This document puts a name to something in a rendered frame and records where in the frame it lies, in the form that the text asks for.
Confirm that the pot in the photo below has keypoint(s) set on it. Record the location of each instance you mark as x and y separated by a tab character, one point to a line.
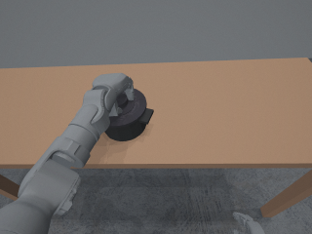
131	131

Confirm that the robot left forearm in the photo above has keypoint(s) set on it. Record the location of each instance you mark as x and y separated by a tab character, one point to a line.
73	147

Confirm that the right robot hand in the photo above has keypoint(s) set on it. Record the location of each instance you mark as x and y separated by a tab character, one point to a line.
252	227

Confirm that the left robot hand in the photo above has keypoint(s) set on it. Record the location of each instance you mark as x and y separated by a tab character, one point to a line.
120	82

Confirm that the lid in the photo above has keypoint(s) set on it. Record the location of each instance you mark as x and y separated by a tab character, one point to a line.
131	112

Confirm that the left robot upper arm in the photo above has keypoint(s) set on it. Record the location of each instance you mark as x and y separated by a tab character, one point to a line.
50	192

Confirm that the knob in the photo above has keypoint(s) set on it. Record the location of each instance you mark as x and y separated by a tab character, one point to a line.
122	100

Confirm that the table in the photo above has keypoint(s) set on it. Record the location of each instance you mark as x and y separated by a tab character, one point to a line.
213	114

